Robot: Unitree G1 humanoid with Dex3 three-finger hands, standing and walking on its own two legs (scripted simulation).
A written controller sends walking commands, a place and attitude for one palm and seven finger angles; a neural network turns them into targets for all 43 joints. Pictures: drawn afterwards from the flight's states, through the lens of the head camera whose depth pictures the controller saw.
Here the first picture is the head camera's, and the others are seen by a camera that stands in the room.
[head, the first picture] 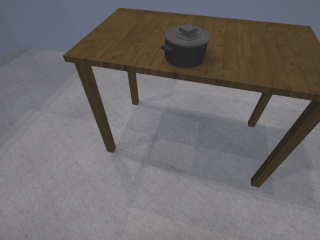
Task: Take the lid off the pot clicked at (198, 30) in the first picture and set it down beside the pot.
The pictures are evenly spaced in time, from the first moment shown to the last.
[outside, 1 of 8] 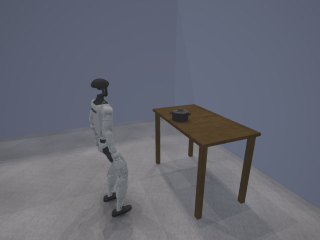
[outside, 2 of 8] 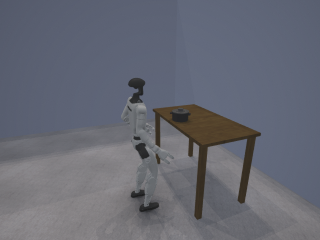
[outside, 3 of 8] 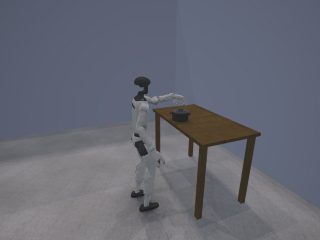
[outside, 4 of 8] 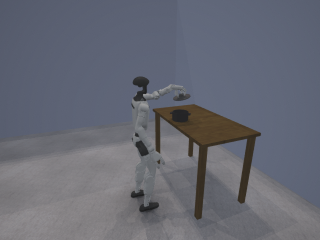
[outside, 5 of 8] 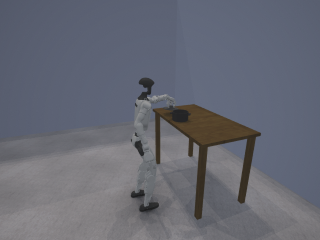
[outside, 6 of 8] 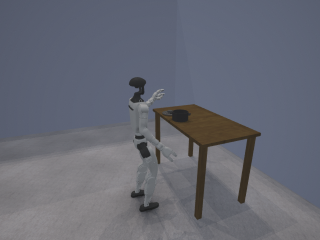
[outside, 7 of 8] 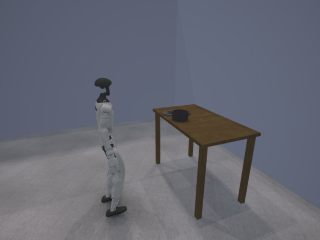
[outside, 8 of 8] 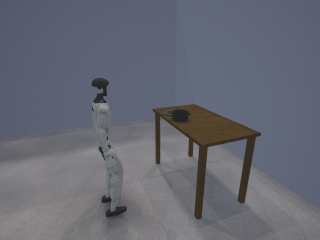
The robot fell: no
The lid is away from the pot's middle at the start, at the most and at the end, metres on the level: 0.00 0.26 0.24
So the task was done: yes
